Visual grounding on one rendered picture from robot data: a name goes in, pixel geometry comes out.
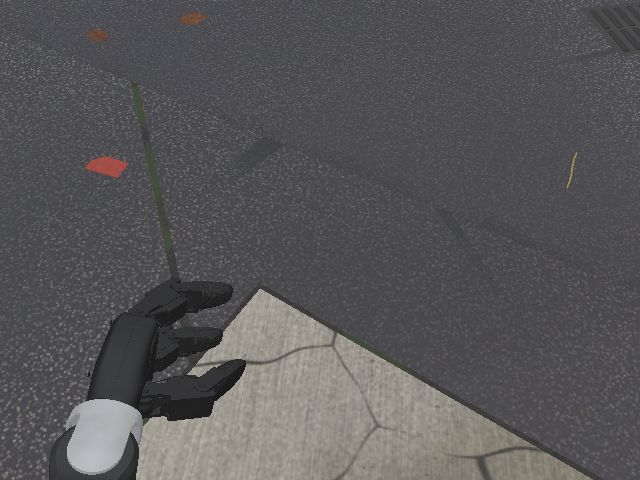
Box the left robot hand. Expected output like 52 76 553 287
86 277 246 421

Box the left robot forearm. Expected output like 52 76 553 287
49 399 143 480

